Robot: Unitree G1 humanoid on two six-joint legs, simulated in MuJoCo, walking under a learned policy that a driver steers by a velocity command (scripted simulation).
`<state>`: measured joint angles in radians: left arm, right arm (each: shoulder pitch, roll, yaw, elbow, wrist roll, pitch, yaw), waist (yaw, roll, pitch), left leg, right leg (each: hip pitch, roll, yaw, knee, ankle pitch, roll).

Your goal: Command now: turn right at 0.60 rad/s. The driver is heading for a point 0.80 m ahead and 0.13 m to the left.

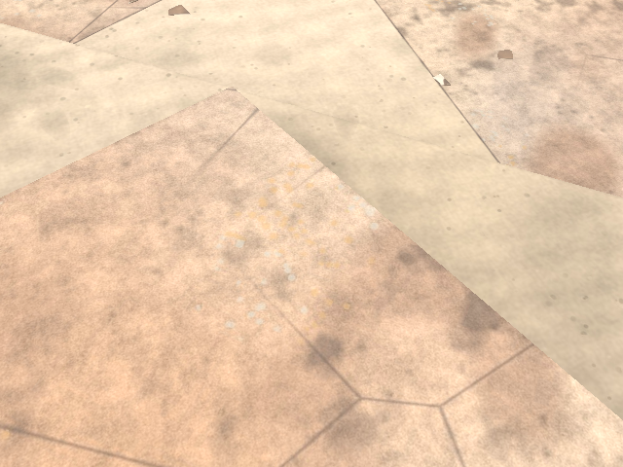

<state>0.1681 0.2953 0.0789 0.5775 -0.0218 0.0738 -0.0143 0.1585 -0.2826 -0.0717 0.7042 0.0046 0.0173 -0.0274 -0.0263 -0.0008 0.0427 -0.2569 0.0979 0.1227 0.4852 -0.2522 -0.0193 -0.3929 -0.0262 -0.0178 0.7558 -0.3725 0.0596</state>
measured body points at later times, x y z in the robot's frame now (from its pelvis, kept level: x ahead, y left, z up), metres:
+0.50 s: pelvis +0.03 -0.02 +0.00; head +0.04 -0.01 +0.45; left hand +0.18 +0.24 -0.11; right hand +0.14 -0.31 -0.09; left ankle +0.05 +0.10 -0.74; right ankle -0.01 -0.12 -0.74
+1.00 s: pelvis +0.25 -0.07 -0.02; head +0.29 -0.08 +0.42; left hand +0.52 +0.13 -0.08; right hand +0.18 -0.35 -0.15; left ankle +0.05 +0.10 -0.72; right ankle +0.36 -0.19 -0.74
